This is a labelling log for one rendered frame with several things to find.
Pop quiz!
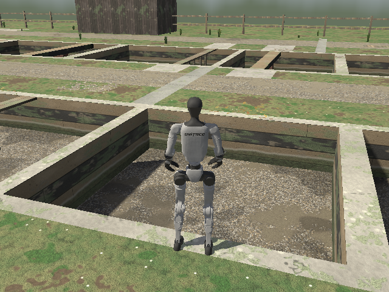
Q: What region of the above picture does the robot left shin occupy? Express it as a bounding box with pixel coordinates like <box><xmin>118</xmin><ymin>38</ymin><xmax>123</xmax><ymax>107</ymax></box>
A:
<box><xmin>174</xmin><ymin>204</ymin><xmax>184</xmax><ymax>243</ymax></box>

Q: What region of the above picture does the robot left thigh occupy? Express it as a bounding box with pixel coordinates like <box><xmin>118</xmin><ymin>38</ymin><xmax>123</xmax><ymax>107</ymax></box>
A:
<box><xmin>174</xmin><ymin>170</ymin><xmax>186</xmax><ymax>215</ymax></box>

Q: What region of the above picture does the right robot upper arm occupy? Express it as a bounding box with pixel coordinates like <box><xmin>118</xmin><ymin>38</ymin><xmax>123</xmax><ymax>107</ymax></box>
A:
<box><xmin>207</xmin><ymin>123</ymin><xmax>224</xmax><ymax>156</ymax></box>

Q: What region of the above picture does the robot left forearm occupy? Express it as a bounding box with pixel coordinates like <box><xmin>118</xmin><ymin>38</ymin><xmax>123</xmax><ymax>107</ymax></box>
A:
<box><xmin>164</xmin><ymin>148</ymin><xmax>173</xmax><ymax>164</ymax></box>

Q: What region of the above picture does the right robot hand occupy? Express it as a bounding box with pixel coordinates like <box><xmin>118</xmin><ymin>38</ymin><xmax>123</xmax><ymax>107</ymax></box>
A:
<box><xmin>208</xmin><ymin>157</ymin><xmax>222</xmax><ymax>169</ymax></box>

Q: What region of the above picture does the left robot hand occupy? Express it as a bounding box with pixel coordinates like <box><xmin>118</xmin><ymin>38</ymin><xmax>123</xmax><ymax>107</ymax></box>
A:
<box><xmin>165</xmin><ymin>161</ymin><xmax>179</xmax><ymax>172</ymax></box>

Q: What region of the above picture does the robot right forearm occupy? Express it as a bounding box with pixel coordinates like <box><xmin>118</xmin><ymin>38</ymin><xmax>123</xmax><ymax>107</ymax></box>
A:
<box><xmin>215</xmin><ymin>147</ymin><xmax>224</xmax><ymax>162</ymax></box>

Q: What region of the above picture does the left robot upper arm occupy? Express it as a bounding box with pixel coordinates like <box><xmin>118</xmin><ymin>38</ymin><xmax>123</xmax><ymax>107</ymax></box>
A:
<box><xmin>165</xmin><ymin>123</ymin><xmax>182</xmax><ymax>157</ymax></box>

